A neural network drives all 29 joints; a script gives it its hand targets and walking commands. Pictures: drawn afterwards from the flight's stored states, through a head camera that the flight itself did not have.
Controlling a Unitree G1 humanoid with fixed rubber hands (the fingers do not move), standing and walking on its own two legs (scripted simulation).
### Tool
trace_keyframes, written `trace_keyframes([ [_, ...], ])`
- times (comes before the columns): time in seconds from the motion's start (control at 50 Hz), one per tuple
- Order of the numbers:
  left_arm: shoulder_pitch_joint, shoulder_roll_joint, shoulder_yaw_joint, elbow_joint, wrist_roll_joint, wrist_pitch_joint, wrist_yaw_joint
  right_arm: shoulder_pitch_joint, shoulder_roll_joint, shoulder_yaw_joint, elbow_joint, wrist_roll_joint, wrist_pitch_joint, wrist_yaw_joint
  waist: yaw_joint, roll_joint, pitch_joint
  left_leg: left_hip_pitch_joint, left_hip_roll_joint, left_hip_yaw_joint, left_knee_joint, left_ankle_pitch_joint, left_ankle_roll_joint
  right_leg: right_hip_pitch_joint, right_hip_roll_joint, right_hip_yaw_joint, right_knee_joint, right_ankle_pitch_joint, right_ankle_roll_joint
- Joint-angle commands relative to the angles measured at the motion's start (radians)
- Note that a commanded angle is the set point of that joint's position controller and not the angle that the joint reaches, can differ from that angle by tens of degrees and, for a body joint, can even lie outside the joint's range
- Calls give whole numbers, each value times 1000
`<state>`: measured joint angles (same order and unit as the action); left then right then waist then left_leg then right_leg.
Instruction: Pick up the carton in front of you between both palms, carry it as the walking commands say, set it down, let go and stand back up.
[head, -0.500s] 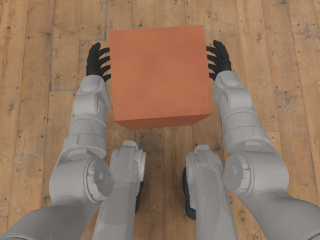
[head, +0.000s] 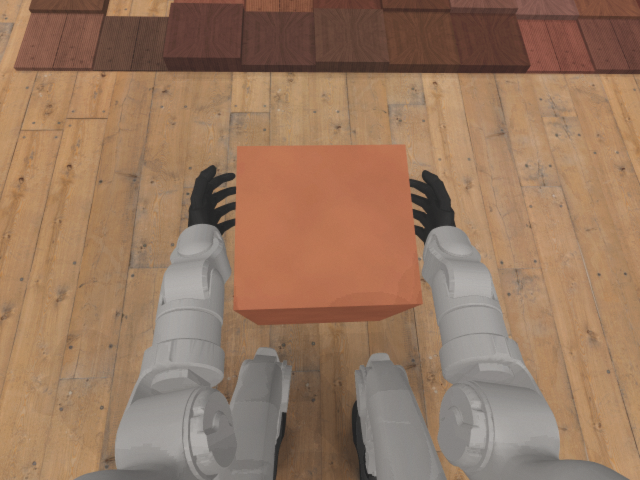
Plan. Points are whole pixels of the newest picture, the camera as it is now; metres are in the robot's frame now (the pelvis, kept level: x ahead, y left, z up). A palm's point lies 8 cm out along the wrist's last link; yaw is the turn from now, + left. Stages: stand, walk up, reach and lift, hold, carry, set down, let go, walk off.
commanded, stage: reach and lift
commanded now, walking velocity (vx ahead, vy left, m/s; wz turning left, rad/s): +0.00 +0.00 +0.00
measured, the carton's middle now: (320, 248) +0.42 +0.01 -0.11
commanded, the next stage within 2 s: hold in 1.88 s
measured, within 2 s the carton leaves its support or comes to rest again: neither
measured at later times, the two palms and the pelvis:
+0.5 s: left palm (165, 203) +0.37 +0.16 +0.12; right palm (504, 211) +0.38 -0.14 +0.12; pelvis +0.04 -0.01 +0.14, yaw +1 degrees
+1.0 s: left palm (104, 133) +0.36 +0.15 +0.24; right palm (626, 163) +0.35 -0.15 +0.24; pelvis +0.06 +0.00 +0.20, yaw +0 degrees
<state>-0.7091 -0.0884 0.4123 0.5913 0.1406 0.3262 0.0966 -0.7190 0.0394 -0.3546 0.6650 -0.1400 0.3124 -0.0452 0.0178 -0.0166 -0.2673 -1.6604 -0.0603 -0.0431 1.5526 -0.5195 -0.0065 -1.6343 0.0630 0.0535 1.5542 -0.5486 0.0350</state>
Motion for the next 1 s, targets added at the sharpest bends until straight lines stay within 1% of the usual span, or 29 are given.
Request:
trace_keyframes([
  [0.0,-384,-1089,-565,137,-78,24,-242,-453,1014,505,20,96,-3,254,40,46,-589,710,-95,6,-347,298,-13,395,104,-48,-307,245,-39],
  [0.02,-398,-1096,-587,98,-87,9,-239,-493,1036,549,-1,74,-10,254,3,-5,-637,698,-93,-6,-326,293,-11,400,105,-58,-297,209,-35],
  [0.08,-361,-1126,-645,16,-100,-16,-243,-460,1090,617,-103,128,-41,241,55,11,-706,789,-108,15,-382,438,-19,586,106,-27,-368,381,-22],
  [0.1,-415,-1080,-681,-50,-116,-37,-253,-428,1043,602,-113,114,-54,234,5,24,-774,821,-103,7,-382,486,-26,601,109,-22,-385,434,-23],
  [0.12,-401,-1103,-684,-41,-128,-44,-254,-443,1117,664,-131,142,-52,224,56,-35,-761,850,-100,-2,-385,429,-11,641,105,-21,-398,375,-21],
  [0.14,-356,-1126,-685,6,-121,-34,-260,-426,1126,665,-175,143,-64,217,36,-4,-755,854,-100,5,-408,376,-14,687,101,-25,-420,339,-26],
  [0.16,-339,-1036,-611,37,-92,-34,-263,-482,1103,660,-160,143,-58,209,69,-101,-635,816,-89,6,-429,389,2,683,96,-19,-459,359,-5],
  [0.18,-244,-1100,-660,69,-121,-23,-271,-396,1108,700,-240,136,-75,202,-12,-74,-731,868,-108,8,-418,418,-5,816,89,-19,-481,377,-9],
  [0.22,-224,-1038,-600,73,-86,-19,-280,-331,1101,641,-114,100,-32,205,31,-75,-509,857,-90,2,-492,292,12,773,91,6,-560,265,-7],
  [0.3,-311,-1074,-617,75,-56,9,-289,-295,1054,558,-12,31,-9,218,-31,10,-388,883,-90,18,-589,230,-3,806,76,18,-638,201,-50],
  [0.32,-197,-1016,-553,101,-16,25,-293,-227,1051,519,3,16,13,220,33,-10,-313,899,-79,17,-635,211,14,798,63,15,-675,201,-38],
  [0.34,-208,-1052,-618,48,-39,21,-299,-196,1092,530,-35,-1,8,230,-62,-12,-386,1010,-79,-15,-667,277,11,855,79,4,-683,256,-41],
  [0.36,-242,-1083,-673,-4,-65,14,-309,-325,1088,604,-168,64,-20,233,15,38,-442,1021,-75,-3,-646,374,0,930,71,12,-663,362,-41],
  [0.38,-241,-1110,-692,-22,-83,23,-305,-203,1132,636,-139,53,4,238,-27,34,-505,1080,-79,-6,-680,420,-3,1019,73,21,-702,440,-41],
  [0.42,-149,-1134,-684,1,-78,41,-293,-201,1040,618,-102,54,19,247,6,51,-427,1138,-81,-23,-750,433,-20,1014,69,6,-739,426,-47],
  [0.46,-117,-1130,-706,-20,-87,51,-296,-173,1116,641,-178,63,18,257,-42,22,-371,1192,-66,-30,-761,410,-6,1063,72,13,-802,388,-48],
  [0.52,-128,-1102,-670,-12,-62,67,-300,-202,1054,625,-153,64,62,262,-16,24,-272,1225,-45,-32,-849,418,5,1143,63,25,-856,442,-40],
  [0.54,-22,-1025,-617,35,-2,81,-304,-139,1102,631,-111,76,82,254,51,50,-210,1248,-57,-16,-878,406,13,1154,42,52,-889,426,-31],
  [0.56,-46,-1070,-644,-9,-28,80,-305,-163,1106,644,-146,72,81,254,33,-9,-240,1283,-58,-24,-887,423,16,1208,49,38,-912,427,-31],
  [0.62,-24,-1068,-693,-50,-61,118,-321,-69,1130,664,-203,84,111,252,-24,17,-252,1334,-57,-24,-937,521,11,1321,40,68,-971,584,-23],
  [0.64,-48,-1066,-693,-63,-65,120,-325,-126,1100,671,-200,108,119,253,20,3,-224,1392,-45,-44,-956,573,16,1315,44,51,-970,617,-13],
  [0.66,-15,-1096,-726,-101,-99,135,-319,-26,1123,690,-193,106,148,256,-30,27,-243,1443,-42,-50,-981,568,7,1355,52,45,-991,611,-27],
  [0.7,21,-1082,-700,-78,-74,180,-316,-87,1059,681,-242,104,180,265,6,19,-94,1462,-31,-45,-1043,592,5,1359,37,45,-1039,576,-30],
  [0.74,-26,-1088,-709,-118,-92,198,-322,-56,1099,675,-273,85,198,275,-31,9,-85,1485,-29,-51,-1076,486,4,1420,33,45,-1092,530,-30],
  [0.84,-93,-1090,-707,-192,-110,237,-341,-147,1118,665,-316,111,246,294,-7,-37,-42,1505,-31,-48,-1132,423,3,1483,44,20,-1145,448,-40],
  [0.86,-73,-1099,-690,-150,-90,258,-344,-148,1066,666,-336,111,254,299,-60,19,-41,1567,-22,-46,-1131,445,3,1461,35,39,-1154,458,-42],
  [0.94,-8,-1011,-612,-119,-49,302,-341,-107,1047,599,-273,79,296,297,-3,18,124,1532,-27,-38,-1193,306,3,1487,22,12,-1193,341,-44],
  [0.96,-70,-1030,-639,-160,-70,296,-343,-116,1044,622,-324,79,298,299,-51,37,113,1591,-12,-33,-1175,325,5,1434,19,30,-1191,361,-44],
  [0.98,-90,-1061,-627,-155,-57,301,-336,-144,1047,562,-228,66,303,297,-12,49,89,1548,-9,-49,-1182,345,1,1479,20,31,-1192,350,-57],
])
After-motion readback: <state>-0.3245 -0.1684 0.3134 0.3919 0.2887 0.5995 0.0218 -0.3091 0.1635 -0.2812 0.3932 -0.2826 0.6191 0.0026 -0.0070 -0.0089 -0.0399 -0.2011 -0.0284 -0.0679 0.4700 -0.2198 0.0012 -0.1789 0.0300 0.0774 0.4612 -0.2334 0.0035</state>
